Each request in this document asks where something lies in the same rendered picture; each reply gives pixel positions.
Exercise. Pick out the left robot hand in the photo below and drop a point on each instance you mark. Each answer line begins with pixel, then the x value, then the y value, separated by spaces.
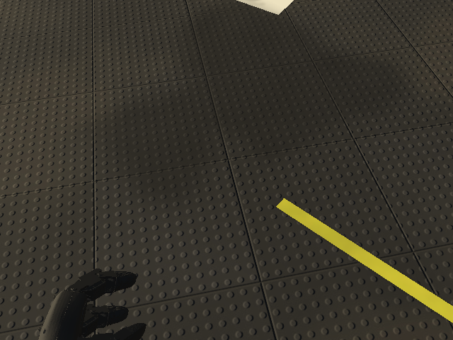
pixel 70 318

